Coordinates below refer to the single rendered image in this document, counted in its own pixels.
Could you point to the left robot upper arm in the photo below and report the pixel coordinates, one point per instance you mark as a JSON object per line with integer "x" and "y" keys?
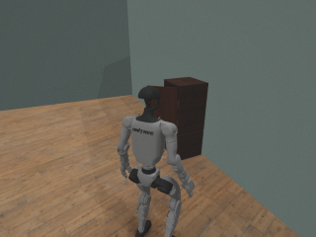
{"x": 125, "y": 133}

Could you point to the robot left forearm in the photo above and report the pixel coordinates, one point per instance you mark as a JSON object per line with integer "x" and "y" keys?
{"x": 123, "y": 156}

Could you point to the humanoid robot head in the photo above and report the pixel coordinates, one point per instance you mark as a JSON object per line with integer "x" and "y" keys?
{"x": 149, "y": 93}

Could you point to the cupboard door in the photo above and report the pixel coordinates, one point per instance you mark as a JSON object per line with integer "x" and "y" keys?
{"x": 168, "y": 104}

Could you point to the robot right forearm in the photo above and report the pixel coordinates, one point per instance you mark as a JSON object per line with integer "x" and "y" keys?
{"x": 180, "y": 171}

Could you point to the left robot hand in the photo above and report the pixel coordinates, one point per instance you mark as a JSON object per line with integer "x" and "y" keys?
{"x": 123, "y": 168}

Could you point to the left robot foot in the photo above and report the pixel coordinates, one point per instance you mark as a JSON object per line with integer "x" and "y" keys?
{"x": 146, "y": 228}

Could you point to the right robot hand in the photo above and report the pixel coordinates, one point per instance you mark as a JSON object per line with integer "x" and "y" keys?
{"x": 189, "y": 188}

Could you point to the right robot upper arm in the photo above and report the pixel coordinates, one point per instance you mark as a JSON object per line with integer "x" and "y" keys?
{"x": 170, "y": 131}

